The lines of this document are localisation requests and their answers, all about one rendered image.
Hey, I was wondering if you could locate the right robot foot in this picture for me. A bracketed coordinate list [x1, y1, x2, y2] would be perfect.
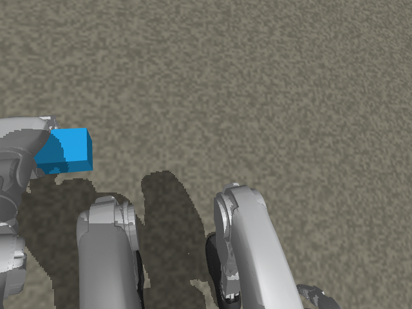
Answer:
[205, 234, 241, 309]

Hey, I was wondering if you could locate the carton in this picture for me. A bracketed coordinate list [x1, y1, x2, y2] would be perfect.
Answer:
[34, 128, 93, 174]

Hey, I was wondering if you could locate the left robot arm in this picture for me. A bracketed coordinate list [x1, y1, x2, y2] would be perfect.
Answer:
[0, 147, 34, 309]

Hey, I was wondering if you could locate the right robot hand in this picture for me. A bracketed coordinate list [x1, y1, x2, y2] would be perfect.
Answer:
[296, 284, 342, 309]

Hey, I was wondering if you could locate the left robot hand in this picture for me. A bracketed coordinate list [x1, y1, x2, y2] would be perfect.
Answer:
[0, 115, 60, 179]

